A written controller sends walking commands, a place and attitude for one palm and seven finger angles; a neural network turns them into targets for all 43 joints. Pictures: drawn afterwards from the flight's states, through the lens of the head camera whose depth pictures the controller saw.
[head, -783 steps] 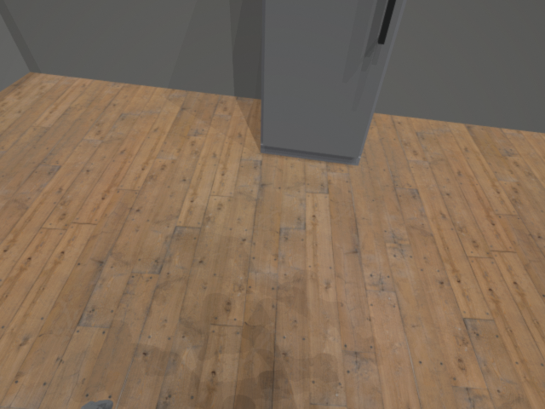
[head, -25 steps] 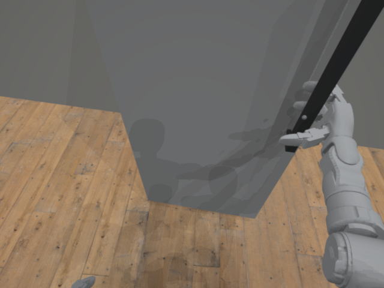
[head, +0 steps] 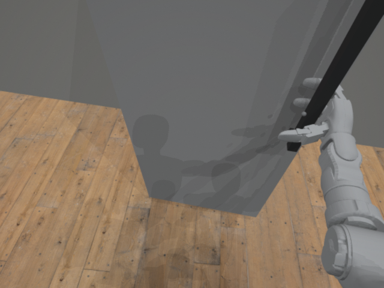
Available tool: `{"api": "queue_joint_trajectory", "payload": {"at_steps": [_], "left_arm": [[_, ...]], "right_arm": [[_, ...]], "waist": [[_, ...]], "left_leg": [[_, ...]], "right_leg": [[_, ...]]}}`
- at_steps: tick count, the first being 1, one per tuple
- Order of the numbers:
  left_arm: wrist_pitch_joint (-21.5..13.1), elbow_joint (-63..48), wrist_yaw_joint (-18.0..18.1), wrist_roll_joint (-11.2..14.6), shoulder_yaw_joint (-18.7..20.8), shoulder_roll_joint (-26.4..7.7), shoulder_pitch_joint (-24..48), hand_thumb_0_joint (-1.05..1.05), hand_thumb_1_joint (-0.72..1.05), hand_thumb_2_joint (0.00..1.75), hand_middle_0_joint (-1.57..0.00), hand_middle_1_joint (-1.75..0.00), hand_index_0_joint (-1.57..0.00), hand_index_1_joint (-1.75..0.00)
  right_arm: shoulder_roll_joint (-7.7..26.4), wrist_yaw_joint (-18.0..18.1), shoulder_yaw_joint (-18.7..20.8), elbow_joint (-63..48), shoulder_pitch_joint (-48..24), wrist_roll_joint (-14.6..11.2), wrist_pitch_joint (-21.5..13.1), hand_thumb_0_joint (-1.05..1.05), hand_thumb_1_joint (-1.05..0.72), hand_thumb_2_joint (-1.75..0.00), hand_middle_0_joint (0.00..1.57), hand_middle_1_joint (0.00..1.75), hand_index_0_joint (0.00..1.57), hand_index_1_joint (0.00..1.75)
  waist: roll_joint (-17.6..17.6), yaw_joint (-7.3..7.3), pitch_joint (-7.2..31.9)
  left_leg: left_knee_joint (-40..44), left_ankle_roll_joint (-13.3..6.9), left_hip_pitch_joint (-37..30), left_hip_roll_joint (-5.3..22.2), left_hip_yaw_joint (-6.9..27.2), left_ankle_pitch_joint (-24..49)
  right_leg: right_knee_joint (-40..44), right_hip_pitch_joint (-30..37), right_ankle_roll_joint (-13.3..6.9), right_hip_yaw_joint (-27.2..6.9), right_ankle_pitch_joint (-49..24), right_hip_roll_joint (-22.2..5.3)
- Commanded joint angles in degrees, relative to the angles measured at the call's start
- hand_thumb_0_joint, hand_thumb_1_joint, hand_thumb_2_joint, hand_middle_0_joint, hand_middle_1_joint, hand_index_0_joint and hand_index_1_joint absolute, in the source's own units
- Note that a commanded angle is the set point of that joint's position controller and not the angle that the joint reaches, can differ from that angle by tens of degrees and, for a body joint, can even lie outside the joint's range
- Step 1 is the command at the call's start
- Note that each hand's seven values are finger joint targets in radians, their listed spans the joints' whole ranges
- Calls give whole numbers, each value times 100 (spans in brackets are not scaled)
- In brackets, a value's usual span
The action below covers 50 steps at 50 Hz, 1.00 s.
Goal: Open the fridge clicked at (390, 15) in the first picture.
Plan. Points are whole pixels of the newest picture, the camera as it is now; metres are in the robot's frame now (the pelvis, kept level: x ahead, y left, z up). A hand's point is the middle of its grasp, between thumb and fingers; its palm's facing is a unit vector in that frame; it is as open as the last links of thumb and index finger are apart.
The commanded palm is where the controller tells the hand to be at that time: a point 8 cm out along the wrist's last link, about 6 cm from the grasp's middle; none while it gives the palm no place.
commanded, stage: slide the fingers in behind the handle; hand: right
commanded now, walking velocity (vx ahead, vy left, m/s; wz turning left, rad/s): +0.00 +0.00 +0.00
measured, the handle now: (338, 56) +0.51 -0.19 +0.24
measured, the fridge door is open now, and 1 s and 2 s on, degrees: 0 0 0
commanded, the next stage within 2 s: grip the handle and tug to test in 0.04 s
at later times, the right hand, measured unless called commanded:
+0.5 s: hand (304, 114) +0.46 -0.16 +0.13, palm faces +0.07 +1.00 +0.00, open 10.9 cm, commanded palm +0.43 -0.21 +0.13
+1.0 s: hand (305, 114) +0.46 -0.16 +0.13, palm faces +0.07 +1.00 +0.00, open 5.6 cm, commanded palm +0.43 -0.21 +0.13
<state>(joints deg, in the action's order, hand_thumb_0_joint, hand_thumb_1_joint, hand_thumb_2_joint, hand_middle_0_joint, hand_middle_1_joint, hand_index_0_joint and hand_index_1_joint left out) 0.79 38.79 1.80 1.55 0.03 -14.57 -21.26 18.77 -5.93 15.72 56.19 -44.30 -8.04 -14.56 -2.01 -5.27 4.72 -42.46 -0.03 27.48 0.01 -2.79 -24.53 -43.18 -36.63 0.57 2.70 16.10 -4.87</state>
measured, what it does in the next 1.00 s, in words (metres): stands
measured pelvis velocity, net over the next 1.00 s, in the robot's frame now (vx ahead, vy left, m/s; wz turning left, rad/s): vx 0.01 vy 0.00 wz -0.01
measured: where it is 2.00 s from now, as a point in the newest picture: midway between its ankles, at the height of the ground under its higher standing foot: outside the picture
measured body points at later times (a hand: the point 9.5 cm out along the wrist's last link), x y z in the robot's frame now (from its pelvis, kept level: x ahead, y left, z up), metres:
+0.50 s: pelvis +0.01 +0.00 +0.00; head +0.05 +0.00 +0.45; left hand +0.07 +0.26 -0.12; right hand +0.45 -0.21 +0.13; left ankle -0.04 +0.12 -0.71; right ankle +0.05 -0.13 -0.71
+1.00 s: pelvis +0.01 +0.00 +0.00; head +0.05 +0.01 +0.45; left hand +0.07 +0.26 -0.12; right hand +0.45 -0.22 +0.14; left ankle -0.04 +0.12 -0.71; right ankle +0.05 -0.13 -0.71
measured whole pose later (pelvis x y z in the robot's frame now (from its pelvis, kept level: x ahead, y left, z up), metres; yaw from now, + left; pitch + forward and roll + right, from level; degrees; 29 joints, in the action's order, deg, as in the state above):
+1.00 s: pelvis +0.01 +0.00 +0.00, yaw -1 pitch +9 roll +1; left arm 1.2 38.3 1.8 1.7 0.2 -14.7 -19.8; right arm 17.6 -5.2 14.4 52.6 -42.2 -8.7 -13.0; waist -2.0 -4.1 4.8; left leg -41.6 -0.2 25.8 0.2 -3.3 -24.8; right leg -42.5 -35.2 0.8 2.1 16.2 -4.5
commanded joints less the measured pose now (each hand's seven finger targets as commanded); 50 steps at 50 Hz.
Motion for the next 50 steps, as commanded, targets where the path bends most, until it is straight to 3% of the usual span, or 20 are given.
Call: {"api": "queue_joint_trajectory", "payload": {"at_steps": [1,3,6,7,16,17,21,23,26,27,28,32,33,36,37,40,43,44,47,50], "left_arm": [[-203,-526,41,10,325,-868,-232,0,90,90,-20,-30,-20,-30],[-197,-522,51,18,327,-877,-234,0,90,90,-20,-30,-20,-30],[-206,-518,32,2,345,-858,-233,0,90,90,-20,-30,-20,-30],[-210,-536,30,-4,342,-867,-263,0,90,90,-20,-30,-20,-30],[-192,-576,11,15,330,-847,-149,0,90,90,-20,-30,-20,-30],[-187,-582,21,8,338,-865,-168,0,90,90,-20,-30,-20,-30],[-211,-596,3,12,329,-833,-123,0,90,90,-20,-30,-20,-30],[-209,-596,10,16,338,-859,-118,0,90,90,-20,-30,-20,-30],[-217,-651,-17,18,327,-817,-53,0,90,90,-20,-30,-20,-30],[-218,-635,-7,11,336,-832,-82,0,90,90,-20,-30,-20,-30],[-206,-639,3,26,348,-859,-72,0,90,90,-20,-30,-20,-30],[-187,-634,16,26,321,-825,-55,0,90,90,-20,-30,-20,-30],[-178,-617,26,41,326,-850,-56,0,90,90,-20,-30,-20,-30],[-162,-595,40,38,319,-831,-41,0,90,90,-20,-30,-20,-30],[-173,-610,35,21,320,-835,-81,0,90,90,-20,-30,-20,-30],[-173,-598,32,22,325,-834,-64,0,90,90,-20,-30,-20,-30],[-159,-567,46,29,315,-856,-68,0,90,90,-20,-30,-20,-30],[-149,-535,62,24,330,-877,-118,0,90,90,-20,-30,-20,-30],[-156,-567,46,5,316,-835,-99,0,90,90,-20,-30,-20,-30],[-144,-516,66,20,310,-863,-107,0,90,90,-20,-30,-20,-30]], "right_arm": [[1047,3,76,-1326,-2706,-70,-390,0,50,-30,30,120,30,120],[1096,29,99,-1368,-2723,-50,-403,0,50,-30,30,120,30,120],[969,51,27,-1494,-2753,-44,-411,0,50,-30,30,120,30,120],[959,56,21,-1572,-2659,-57,-423,0,50,-30,30,120,30,120],[805,86,-77,-1642,-2470,-71,-278,0,8,-48,35,126,35,126],[924,111,17,-1680,-2424,-60,-287,0,3,-50,35,127,35,127],[725,122,-139,-1840,-2465,-65,-289,0,-15,-58,37,129,37,129],[931,127,45,-1877,-2292,-66,-315,0,-25,-62,38,131,38,131],[636,74,-215,-2045,-2193,-86,-307,0,-39,-68,40,133,40,133],[739,78,-113,-2030,-2184,-105,-307,0,-43,-70,40,133,40,133],[952,72,78,-2028,-2073,-108,-293,0,-48,-72,41,134,41,134],[685,24,-197,-1955,-2190,-120,-207,0,-67,-80,43,137,43,137],[869,29,-52,-1917,-2195,-114,-195,0,-71,-82,43,137,43,137],[760,9,-182,-1864,-2372,-98,-179,0,-85,-88,44,139,44,139],[737,18,-175,-1912,-2360,-121,-196,0,-90,-90,45,140,45,140],[762,9,-149,-1909,-2387,-112,-209,0,-90,-90,45,140,45,140],[841,-10,-112,-1724,-2476,-127,-202,0,-90,-90,45,140,45,140],[1050,-4,59,-1633,-2478,-108,-212,0,-90,-90,45,140,45,140],[755,-22,-207,-1716,-2626,-87,-260,0,-90,-90,45,140,45,140],[943,-11,-64,-1430,-2693,-86,-246,0,-90,-90,45,140,45,140]], "waist": [[-60,-56,1914],[29,-86,1964],[-190,-67,2016],[-27,-72,2062],[-14,-42,1830],[93,-44,1839],[-107,-23,1964],[21,20,2087],[-127,19,2037],[130,-13,1980],[69,65,2075],[102,-56,1764],[93,-4,1791],[-79,-58,1751],[94,-59,1813],[-120,-13,1962],[151,-88,1832],[215,-58,1858],[33,-110,1834],[62,-114,1684]], "left_leg": [[669,-11,402,-293,45,1869],[663,0,371,-290,58,1967],[634,-27,472,-305,18,1917],[634,-27,369,-319,22,2020],[659,-19,350,-311,-4,2087],[664,-23,294,-313,13,2102],[650,-32,343,-306,-6,2112],[639,-27,208,-300,25,2268],[645,-29,200,-305,13,2334],[665,-20,97,-308,20,2415],[664,-10,47,-295,61,2497],[729,-2,127,-297,48,2411],[717,-2,137,-288,55,2387],[730,-16,223,-274,48,2258],[731,-9,158,-283,41,2310],[699,-17,205,-274,44,2317],[744,19,175,-260,89,2337],[725,10,144,-262,75,2283],[725,2,224,-260,67,2249],[774,12,370,-255,81,1996]], "right_leg": [[286,2230,-228,-280,-1031,324],[274,2242,-241,-273,-1112,316],[258,2424,-209,-303,-1200,298],[230,2415,-235,-299,-1296,308],[289,2337,-209,-283,-1281,310],[263,2311,-233,-284,-1293,311],[290,2488,-203,-290,-1350,310],[272,2474,-217,-276,-1459,311],[270,2512,-208,-250,-1502,324],[243,2421,-242,-240,-1510,330],[262,2392,-237,-216,-1530,334],[279,2332,-258,-212,-1413,349],[298,2292,-244,-222,-1364,342],[310,2338,-231,-240,-1296,350],[283,2337,-258,-245,-1338,357],[294,2444,-228,-259,-1396,358],[282,2238,-270,-231,-1273,369],[289,2222,-257,-255,-1252,356],[261,2291,-266,-253,-1270,376],[288,2181,-255,-259,-1012,360]]}}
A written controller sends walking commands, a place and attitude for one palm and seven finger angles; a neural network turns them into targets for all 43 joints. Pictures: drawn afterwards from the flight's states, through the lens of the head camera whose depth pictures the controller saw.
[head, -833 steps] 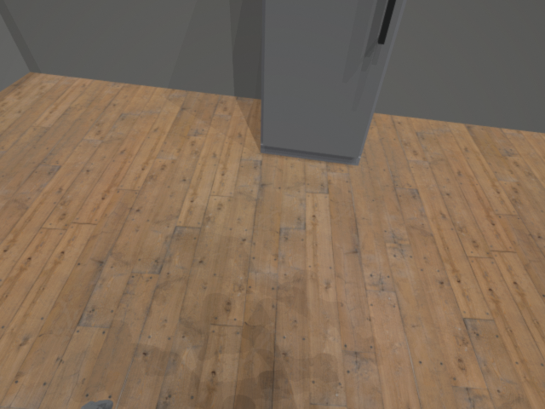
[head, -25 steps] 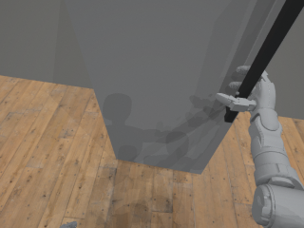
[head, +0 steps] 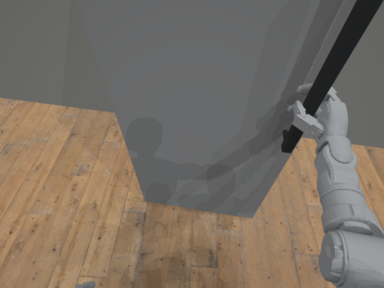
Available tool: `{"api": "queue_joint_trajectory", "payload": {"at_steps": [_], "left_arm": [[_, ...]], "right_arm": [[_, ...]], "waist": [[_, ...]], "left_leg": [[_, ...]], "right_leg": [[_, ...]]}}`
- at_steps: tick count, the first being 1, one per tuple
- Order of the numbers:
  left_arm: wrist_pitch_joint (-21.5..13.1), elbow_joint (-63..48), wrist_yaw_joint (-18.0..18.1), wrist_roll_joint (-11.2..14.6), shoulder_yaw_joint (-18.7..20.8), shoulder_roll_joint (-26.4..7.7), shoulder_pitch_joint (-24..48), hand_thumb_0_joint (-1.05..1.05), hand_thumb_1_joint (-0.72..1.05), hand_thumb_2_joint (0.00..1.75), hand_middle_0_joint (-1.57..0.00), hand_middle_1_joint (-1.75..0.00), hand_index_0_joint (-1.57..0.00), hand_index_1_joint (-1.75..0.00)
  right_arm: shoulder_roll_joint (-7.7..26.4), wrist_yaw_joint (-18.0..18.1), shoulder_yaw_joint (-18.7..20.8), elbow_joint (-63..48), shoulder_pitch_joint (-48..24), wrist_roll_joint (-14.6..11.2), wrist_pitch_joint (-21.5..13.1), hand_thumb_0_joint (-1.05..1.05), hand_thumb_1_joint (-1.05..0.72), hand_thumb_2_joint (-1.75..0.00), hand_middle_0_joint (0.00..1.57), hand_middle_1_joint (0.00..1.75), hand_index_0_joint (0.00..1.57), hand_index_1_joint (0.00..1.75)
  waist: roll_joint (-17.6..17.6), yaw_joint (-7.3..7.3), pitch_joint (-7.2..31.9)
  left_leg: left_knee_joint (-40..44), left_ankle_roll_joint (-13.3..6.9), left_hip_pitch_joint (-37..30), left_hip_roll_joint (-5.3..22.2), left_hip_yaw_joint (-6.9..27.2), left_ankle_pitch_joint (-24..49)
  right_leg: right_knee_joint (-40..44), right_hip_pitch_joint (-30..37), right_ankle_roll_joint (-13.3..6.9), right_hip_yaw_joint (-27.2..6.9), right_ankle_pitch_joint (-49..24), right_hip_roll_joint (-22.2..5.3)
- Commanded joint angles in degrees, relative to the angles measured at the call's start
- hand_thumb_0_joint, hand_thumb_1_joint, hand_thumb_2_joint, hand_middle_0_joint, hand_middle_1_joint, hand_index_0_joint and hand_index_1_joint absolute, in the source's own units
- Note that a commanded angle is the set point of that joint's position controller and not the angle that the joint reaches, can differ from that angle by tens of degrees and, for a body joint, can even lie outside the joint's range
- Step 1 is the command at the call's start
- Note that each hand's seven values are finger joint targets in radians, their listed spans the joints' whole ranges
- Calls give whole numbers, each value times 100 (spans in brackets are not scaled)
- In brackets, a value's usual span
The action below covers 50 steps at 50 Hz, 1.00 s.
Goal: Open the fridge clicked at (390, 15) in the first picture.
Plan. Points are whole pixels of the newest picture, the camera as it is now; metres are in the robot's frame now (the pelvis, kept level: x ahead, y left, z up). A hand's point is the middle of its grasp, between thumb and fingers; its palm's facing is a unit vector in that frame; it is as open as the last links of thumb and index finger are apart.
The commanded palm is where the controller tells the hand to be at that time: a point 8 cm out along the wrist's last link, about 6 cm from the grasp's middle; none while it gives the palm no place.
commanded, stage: grip the handle and tug to test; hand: right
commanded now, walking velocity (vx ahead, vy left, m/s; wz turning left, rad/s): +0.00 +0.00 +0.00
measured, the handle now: (329, 59) +0.50 -0.19 +0.23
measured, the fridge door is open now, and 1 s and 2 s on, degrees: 0 0 16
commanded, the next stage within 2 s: pull the door a little, standing still in 0.56 s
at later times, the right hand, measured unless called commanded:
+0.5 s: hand (299, 117) +0.45 -0.16 +0.13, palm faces +0.04 +1.00 +0.01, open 5.6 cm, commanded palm +0.41 -0.21 +0.13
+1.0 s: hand (298, 117) +0.45 -0.16 +0.13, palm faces +0.06 +1.00 +0.01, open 5.7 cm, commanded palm +0.39 -0.21 +0.13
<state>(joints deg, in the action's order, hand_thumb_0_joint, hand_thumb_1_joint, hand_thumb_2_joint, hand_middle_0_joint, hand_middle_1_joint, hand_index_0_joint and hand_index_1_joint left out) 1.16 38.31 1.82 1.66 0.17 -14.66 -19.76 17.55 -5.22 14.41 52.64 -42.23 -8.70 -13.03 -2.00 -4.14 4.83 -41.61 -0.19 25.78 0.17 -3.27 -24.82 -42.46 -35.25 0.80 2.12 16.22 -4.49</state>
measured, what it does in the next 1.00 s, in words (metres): stands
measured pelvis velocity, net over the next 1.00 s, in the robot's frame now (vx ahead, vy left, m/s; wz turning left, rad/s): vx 0.03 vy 0.00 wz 0.04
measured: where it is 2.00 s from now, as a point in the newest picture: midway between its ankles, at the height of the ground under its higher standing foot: outside the picture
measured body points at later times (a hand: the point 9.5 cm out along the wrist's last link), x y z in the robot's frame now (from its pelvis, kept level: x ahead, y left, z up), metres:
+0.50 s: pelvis +0.00 +0.00 +0.00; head +0.04 +0.00 +0.45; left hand +0.05 +0.26 -0.12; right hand +0.44 -0.21 +0.13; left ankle -0.04 +0.12 -0.71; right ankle +0.05 -0.13 -0.71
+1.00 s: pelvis +0.03 +0.00 +0.01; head +0.06 +0.01 +0.46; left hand +0.12 +0.25 -0.10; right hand +0.44 -0.21 +0.13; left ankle -0.04 +0.12 -0.71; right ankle +0.05 -0.13 -0.71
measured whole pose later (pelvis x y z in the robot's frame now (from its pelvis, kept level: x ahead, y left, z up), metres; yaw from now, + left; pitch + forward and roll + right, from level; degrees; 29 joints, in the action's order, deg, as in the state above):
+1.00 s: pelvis +0.03 +0.00 +0.01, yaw +2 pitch +9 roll +0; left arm 2.5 33.5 0.8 2.3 0.1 -13.9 -17.8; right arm 15.1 -3.7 14.3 32.1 -27.7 -10.6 -4.8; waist -2.1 -3.5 6.3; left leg -37.9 0.3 21.4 0.4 -0.7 -25.1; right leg -39.6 -30.0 0.6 4.8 18.1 -4.4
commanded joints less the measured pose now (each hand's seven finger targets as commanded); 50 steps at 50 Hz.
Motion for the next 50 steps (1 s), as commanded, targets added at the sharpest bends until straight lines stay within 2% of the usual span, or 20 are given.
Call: {"api": "queue_joint_trajectory", "payload": {"at_steps": [1,3,5,10,13,15,17,19,24,28,29,33,34,35,37,38,41,42,48,50], "left_arm": [[-177,-452,65,2,283,-855,-272,0,90,90,-20,-30,-20,-30],[-190,-487,62,0,296,-859,-277,0,90,90,-20,-30,-20,-30],[-177,-491,66,10,281,-838,-262,0,90,90,-20,-30,-20,-30],[-191,-511,53,12,294,-850,-263,0,90,90,-20,-30,-20,-30],[-200,-572,34,25,297,-852,-237,0,90,90,-20,-30,-20,-30],[-178,-610,43,25,293,-870,-232,0,90,90,-20,-30,-20,-30],[-180,-647,36,29,294,-851,-212,0,90,90,-20,-30,-20,-30],[-180,-687,38,42,300,-857,-170,0,90,90,-20,-30,-20,-30],[-167,-797,33,71,300,-835,-86,0,90,90,-20,-30,-20,-30],[-182,-891,-8,76,328,-824,-42,0,90,90,-20,-30,-20,-30],[-188,-916,-24,72,327,-797,-24,0,90,90,-20,-30,-20,-30],[-168,-908,-26,76,336,-805,-14,0,90,90,-20,-30,-20,-30],[-130,-818,11,67,325,-853,-65,0,90,90,-20,-30,-20,-30],[-96,-772,37,62,312,-837,-81,0,90,90,-20,-30,-20,-30],[-94,-799,30,38,333,-822,-97,0,90,90,-20,-30,-20,-30],[-94,-820,28,45,337,-803,-62,0,90,90,-20,-30,-20,-30],[-89,-882,-4,42,331,-763,15,0,90,90,-20,-30,-20,-30],[-86,-904,-18,25,325,-769,-13,0,90,90,-20,-30,-20,-30],[-89,-1206,-71,87,306,-725,267,0,90,90,-20,-30,-20,-30],[-96,-1307,-91,91,308,-699,332,0,90,90,-20,-30,-20,-30]], "right_arm": [[1061,-92,31,-1004,-2979,-4,-408,0,-90,-90,45,140,45,140],[1169,-99,163,-1073,-2877,-11,-464,0,-90,-90,45,140,45,140],[993,-133,-7,-1077,-2948,-15,-463,0,-90,-90,45,140,45,140],[1050,-132,68,-1058,-2846,-36,-497,0,-90,-90,45,140,45,140],[1039,-145,122,-1128,-2492,-76,-487,0,-90,-90,45,140,45,140],[1212,-160,283,-1112,-2243,-95,-439,0,-90,-90,45,140,45,140],[1092,-175,186,-1229,-2151,-110,-428,0,-90,-90,45,140,45,140],[1184,-186,330,-1262,-1815,-154,-369,0,-90,-90,45,140,45,140],[1051,-195,235,-1703,-1399,-185,-235,0,-90,-90,45,140,45,140],[894,-138,169,-2293,-990,-202,-118,0,-90,-90,45,140,45,140],[685,-130,15,-2371,-861,-205,-54,0,-90,-90,45,140,45,140],[663,-38,6,-2539,-828,-166,117,0,-90,-90,45,140,45,140],[1026,-15,203,-2401,-1206,-117,159,0,-90,-90,45,140,45,140],[938,2,77,-2339,-1628,-76,195,0,-90,-90,45,140,45,140],[866,1,84,-2392,-1331,-56,219,0,-90,-90,45,140,45,140],[835,-2,127,-2446,-1156,-63,224,0,-90,-90,45,140,45,140],[626,-38,9,-2705,-733,-114,288,0,-90,-90,45,140,45,140],[613,-48,1,-2745,-506,-124,286,0,-90,-90,45,140,45,140],[458,-134,-33,-3436,736,-264,428,0,-90,-90,45,140,45,140],[420,-158,-64,-3926,1061,-295,470,0,-90,-90,45,140,45,140]], "waist": [[124,-249,1643],[124,-166,1890],[8,-222,1857],[57,-179,1823],[119,-108,1958],[189,-25,1893],[202,-41,1788],[213,54,1822],[115,112,1712],[41,195,1985],[9,187,1983],[116,144,1815],[179,41,1684],[172,-70,1586],[188,7,1644],[32,92,1896],[-183,192,2060],[32,204,2104],[269,421,1983],[180,483,2055]], "left_leg": [[680,28,521,-268,123,1980],[637,24,383,-262,151,2130],[635,20,494,-267,126,2072],[640,18,478,-277,127,1970],[634,21,352,-282,133,2069],[631,18,239,-282,132,2087],[661,14,201,-288,123,2059],[662,17,119,-289,134,2173],[658,10,9,-292,110,2392],[594,-5,-135,-303,65,2769],[592,-1,-133,-311,47,2808],[619,9,-128,-313,43,2994],[638,20,-76,-304,70,2983],[661,32,44,-300,74,2902],[650,16,-37,-300,71,2998],[597,3,-62,-278,57,3059],[545,-20,-140,-278,18,3248],[548,-13,-286,-283,16,3359],[585,4,-744,-262,22,3822],[578,8,-902,-256,29,4077]], "right_leg": [[234,1985,-276,-218,-974,325],[212,2014,-291,-205,-1104,338],[206,2085,-276,-210,-1101,330],[213,2008,-276,-214,-992,327],[220,2019,-287,-183,-1065,331],[246,1882,-282,-165,-1034,332],[248,1861,-295,-137,-995,341],[274,1852,-290,-107,-1063,334],[324,1911,-277,-61,-1259,326],[314,2210,-264,-67,-1746,305],[318,2263,-259,-66,-1807,308],[313,2263,-270,-64,-1977,296],[300,2197,-273,-84,-1909,292],[308,2174,-272,-98,-1830,300],[272,2241,-285,-90,-1996,302],[286,2411,-257,-96,-2158,294],[252,2615,-220,-103,-2523,283],[234,2566,-247,-95,-2583,298],[371,2401,-269,21,-2691,302],[397,2521,-271,50,-2951,304]]}}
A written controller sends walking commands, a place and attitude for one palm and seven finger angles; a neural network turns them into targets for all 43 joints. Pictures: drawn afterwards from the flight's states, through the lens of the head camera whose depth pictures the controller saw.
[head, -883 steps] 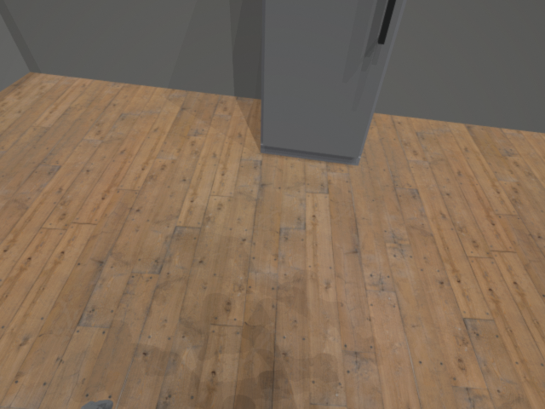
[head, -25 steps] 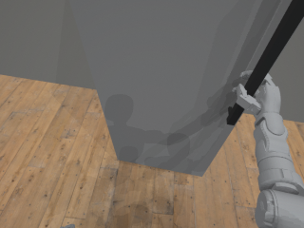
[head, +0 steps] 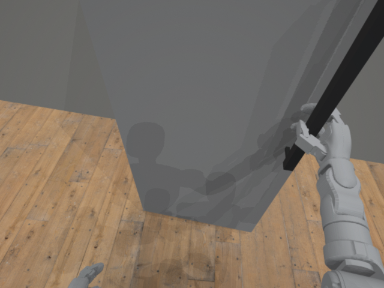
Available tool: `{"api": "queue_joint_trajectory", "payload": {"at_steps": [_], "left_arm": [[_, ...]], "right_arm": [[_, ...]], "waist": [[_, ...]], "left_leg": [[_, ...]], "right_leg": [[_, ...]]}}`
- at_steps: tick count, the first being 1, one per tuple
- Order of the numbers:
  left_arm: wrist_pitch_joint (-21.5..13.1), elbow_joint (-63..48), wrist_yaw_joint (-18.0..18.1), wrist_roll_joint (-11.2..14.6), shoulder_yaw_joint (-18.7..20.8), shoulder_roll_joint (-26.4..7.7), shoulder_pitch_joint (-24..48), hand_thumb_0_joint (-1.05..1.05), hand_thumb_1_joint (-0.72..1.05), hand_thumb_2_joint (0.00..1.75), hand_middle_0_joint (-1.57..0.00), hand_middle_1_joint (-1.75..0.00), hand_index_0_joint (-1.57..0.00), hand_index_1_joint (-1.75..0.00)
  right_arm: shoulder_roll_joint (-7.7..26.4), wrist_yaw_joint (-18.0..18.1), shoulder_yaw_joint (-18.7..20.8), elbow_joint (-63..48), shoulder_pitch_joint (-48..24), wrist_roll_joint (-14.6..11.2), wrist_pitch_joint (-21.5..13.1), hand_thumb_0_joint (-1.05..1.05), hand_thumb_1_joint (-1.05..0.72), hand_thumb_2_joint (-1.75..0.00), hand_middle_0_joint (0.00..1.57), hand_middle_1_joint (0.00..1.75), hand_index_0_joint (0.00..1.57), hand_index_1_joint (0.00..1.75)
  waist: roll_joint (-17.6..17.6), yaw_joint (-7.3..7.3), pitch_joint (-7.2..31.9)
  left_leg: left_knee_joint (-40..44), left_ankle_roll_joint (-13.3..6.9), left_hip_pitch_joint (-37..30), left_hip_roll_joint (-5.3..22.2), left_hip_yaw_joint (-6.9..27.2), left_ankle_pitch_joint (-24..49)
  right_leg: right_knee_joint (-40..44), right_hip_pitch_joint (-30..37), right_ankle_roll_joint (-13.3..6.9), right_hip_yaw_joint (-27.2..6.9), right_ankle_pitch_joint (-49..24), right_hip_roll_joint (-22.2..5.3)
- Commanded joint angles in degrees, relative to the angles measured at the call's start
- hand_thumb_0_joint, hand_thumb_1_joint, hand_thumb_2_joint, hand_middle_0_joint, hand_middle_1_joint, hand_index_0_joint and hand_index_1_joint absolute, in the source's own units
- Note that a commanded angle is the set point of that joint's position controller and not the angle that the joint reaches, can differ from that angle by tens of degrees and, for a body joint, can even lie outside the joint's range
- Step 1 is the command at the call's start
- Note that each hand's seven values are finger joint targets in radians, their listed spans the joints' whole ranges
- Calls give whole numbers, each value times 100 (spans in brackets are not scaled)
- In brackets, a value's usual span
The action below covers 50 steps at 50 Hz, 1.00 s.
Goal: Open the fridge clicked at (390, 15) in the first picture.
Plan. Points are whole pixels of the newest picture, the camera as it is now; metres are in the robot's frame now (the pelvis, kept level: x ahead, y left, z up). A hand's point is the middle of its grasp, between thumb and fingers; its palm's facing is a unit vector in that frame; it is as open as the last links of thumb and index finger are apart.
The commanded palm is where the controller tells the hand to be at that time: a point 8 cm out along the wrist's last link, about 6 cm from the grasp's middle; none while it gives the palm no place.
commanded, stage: pull the door a little, standing still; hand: right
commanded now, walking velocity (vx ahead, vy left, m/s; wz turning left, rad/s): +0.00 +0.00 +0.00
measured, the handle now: (334, 81) +0.47 -0.20 +0.23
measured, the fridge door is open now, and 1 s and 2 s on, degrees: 0 16 54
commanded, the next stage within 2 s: walk backward, drawing the door open in 0.18 s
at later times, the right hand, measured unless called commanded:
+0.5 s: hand (302, 159) +0.36 -0.16 +0.12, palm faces +0.09 +0.97 -0.22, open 6.4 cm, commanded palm +0.32 -0.21 +0.12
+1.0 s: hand (289, 187) +0.29 -0.13 +0.12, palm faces +0.27 +0.95 -0.18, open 6.4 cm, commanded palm +0.24 -0.17 +0.12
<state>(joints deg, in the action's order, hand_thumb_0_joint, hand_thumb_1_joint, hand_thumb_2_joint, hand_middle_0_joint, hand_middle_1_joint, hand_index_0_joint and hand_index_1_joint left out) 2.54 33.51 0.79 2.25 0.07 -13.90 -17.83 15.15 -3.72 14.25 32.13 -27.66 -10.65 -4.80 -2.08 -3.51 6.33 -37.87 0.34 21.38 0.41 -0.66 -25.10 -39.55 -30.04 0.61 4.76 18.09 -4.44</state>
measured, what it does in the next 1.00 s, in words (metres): steps on the spot: left foot, then right foot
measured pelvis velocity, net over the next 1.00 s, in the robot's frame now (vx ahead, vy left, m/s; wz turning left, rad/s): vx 0.05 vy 0.05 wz -0.12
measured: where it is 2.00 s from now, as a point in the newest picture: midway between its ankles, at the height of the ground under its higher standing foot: outside the picture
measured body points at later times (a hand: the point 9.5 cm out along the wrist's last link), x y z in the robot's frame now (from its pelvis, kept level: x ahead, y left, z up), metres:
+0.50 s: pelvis +0.07 -0.01 +0.03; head +0.11 +0.02 +0.48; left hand +0.25 +0.23 -0.06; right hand +0.35 -0.21 +0.14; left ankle -0.03 +0.11 -0.68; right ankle +0.02 -0.14 -0.71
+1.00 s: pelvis +0.05 +0.05 +0.00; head +0.08 +0.07 +0.45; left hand +0.25 +0.26 -0.09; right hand +0.27 -0.18 +0.13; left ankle +0.04 +0.09 -0.69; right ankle +0.09 -0.07 -0.72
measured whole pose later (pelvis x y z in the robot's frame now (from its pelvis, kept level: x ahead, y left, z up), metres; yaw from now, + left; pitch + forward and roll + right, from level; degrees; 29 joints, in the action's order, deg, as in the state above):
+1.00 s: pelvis +0.05 +0.05 +0.00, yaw -7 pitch -1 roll -2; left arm 0.2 32.7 6.6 -1.7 -0.2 -11.9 -9.7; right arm 9.9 6.2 2.6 -17.0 15.3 -2.8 -4.0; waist -0.7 -1.0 -3.9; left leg -50.2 0.5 19.6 -1.4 -7.6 -25.3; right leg -32.4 -18.5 -2.0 5.6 12.5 0.2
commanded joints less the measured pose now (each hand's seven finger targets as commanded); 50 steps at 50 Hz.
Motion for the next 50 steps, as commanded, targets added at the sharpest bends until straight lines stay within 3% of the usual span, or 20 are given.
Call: {"api": "queue_joint_trajectory", "payload": {"at_steps": [1,14,15,16,18,19,22,25,29,30,32,33,35,39,45,46,47,48,49,50], "left_arm": [[-238,-866,7,46,316,-761,184,0,90,90,-20,-30,-20,-30],[-435,-1477,-97,59,202,-494,843,0,90,90,-20,-30,-20,-30],[-408,-1010,217,15,45,-634,861,0,90,90,-20,-30,-20,-30],[-407,-798,341,-115,147,-571,702,0,90,90,-20,-30,-20,-30],[-400,-939,387,-184,158,-633,785,0,90,90,-20,-30,-20,-30],[-363,-994,377,-192,168,-652,773,0,90,90,-20,-30,-20,-30],[-345,-1020,220,-333,167,-595,850,0,90,90,-20,-30,-20,-30],[-328,-1065,202,-387,118,-470,951,0,90,90,-20,-30,-20,-30],[-225,-1291,267,-324,20,-351,1067,0,90,90,-20,-30,-20,-30],[-187,-1377,297,-297,20,-325,1131,0,90,90,-20,-30,-20,-30],[-184,-1389,394,-248,30,-267,1313,0,90,90,-20,-30,-20,-30],[-223,-1350,411,-213,10,-210,1439,0,90,90,-20,-30,-20,-30],[-305,-1248,445,-239,-22,-178,1472,0,90,90,-20,-30,-20,-30],[-286,-1133,513,-279,-91,-84,1522,0,90,90,-20,-30,-20,-30],[-418,-1078,639,-300,-12,-137,1344,0,90,90,-20,-30,-20,-30],[-471,-1031,661,-317,10,-174,1123,0,90,90,-20,-30,-20,-30],[-511,-969,685,-329,82,-346,996,0,90,90,-20,-30,-20,-30],[-607,-959,591,-444,124,-391,1006,0,90,90,-20,-30,-20,-30],[-698,-874,461,-549,110,-341,1124,0,90,90,-20,-30,-20,-30],[-689,-837,425,-557,138,-330,1360,0,90,90,-20,-30,-20,-30]], "right_arm": [[623,-321,-61,-2033,-125,-128,-304,0,-90,-90,45,140,45,140],[330,-303,-159,-5742,3971,-465,153,0,-90,-90,45,140,45,140],[1798,269,281,-5638,123,467,-261,0,-90,-90,45,140,45,140],[1080,493,19,-4610,1014,519,-252,0,-90,-90,45,140,45,140],[627,600,-370,-4852,2118,636,-184,0,-90,-90,45,140,45,140],[595,622,-468,-5169,2252,661,-176,0,-90,-90,45,140,45,140],[442,733,-688,-5692,2466,709,-143,0,-90,-90,45,140,45,140],[336,848,-688,-5831,2833,745,-25,0,-90,-90,45,140,45,140],[585,918,-482,-5994,3348,711,7,0,-90,-90,45,140,45,140],[691,932,-360,-6001,3464,687,9,0,-90,-90,45,140,45,140],[759,921,-154,-5407,3809,722,-68,0,-90,-90,45,140,45,140],[703,904,-90,-5078,3960,732,-108,0,-90,-90,45,140,45,140],[491,868,-218,-4972,3975,788,-213,0,-90,-90,45,140,45,140],[307,930,-370,-5368,3767,851,-360,0,-90,-90,45,140,45,140],[113,1006,-728,-6266,3645,831,-426,0,-90,-90,45,140,45,140],[108,999,-816,-6454,3605,823,-470,0,-90,-90,45,140,45,140],[108,999,-935,-6520,3611,796,-474,0,-90,-90,45,140,45,140],[-27,1001,-1030,-6637,3639,842,-507,0,-90,-90,45,140,45,140],[164,1024,-993,-6730,3682,1103,-537,0,-90,-90,45,140,45,140],[216,1024,-978,-6837,3687,1146,-495,0,-90,-90,45,140,45,140]], "waist": [[117,452,1892],[-57,804,1312],[57,197,598],[189,113,579],[-7,158,702],[-492,121,833],[-1551,106,757],[-1155,137,567],[-566,149,951],[-160,210,969],[1621,441,714],[2287,568,641],[1907,576,568],[883,459,612],[806,361,439],[453,164,564],[-307,-11,690],[-1258,190,743],[-875,290,728],[-374,307,176]], "left_leg": [[216,-40,-500,-274,-221,4193],[466,-22,-1368,-154,-366,4825],[979,184,-695,36,-27,5074],[1015,233,-683,98,-234,5082],[617,296,-807,-9,-413,5523],[236,312,-542,-163,-497,5058],[-173,179,846,-474,-451,816],[584,91,684,-392,-473,621],[1482,105,-781,-146,-354,3410],[1499,106,-1439,118,-159,5052],[1064,72,-2965,1006,300,8909],[940,291,-3147,1353,361,9546],[886,380,-2919,1439,184,8618],[1104,-321,-2314,1423,-86,6245],[907,-59,-1551,1074,-684,5162],[212,166,-1053,809,-883,4708],[-1152,539,-70,304,-910,3079],[-2778,665,1319,-296,-237,-437],[-3667,513,1093,-217,617,-648],[-3543,310,1030,-115,784,-379]], "right_leg": [[108,2033,-249,-193,-3218,297],[624,2187,-188,-74,-3719,240],[551,2566,-286,228,-3417,193],[484,2671,-285,21,-3554,172],[604,3027,-291,27,-4745,151],[681,3542,-360,-86,-5772,107],[958,4938,-533,-847,-7885,-445],[1088,4783,-446,-783,-7316,-464],[861,3947,-315,-478,-6074,-272],[582,3186,-248,-331,-4906,-117],[-794,686,-89,-68,-150,696],[-1606,-15,-148,-306,1209,901],[-1979,-208,-150,-588,996,766],[-1255,221,-47,-237,329,480],[510,1362,-128,242,-729,422],[1270,2235,-220,58,-1332,318],[1976,3385,-609,-1233,-3250,-534],[2292,4058,-1459,-3635,-4969,-2064],[2472,3401,-1717,-4469,-3784,-2495],[2601,2534,-1653,-4189,-2873,-2384]]}}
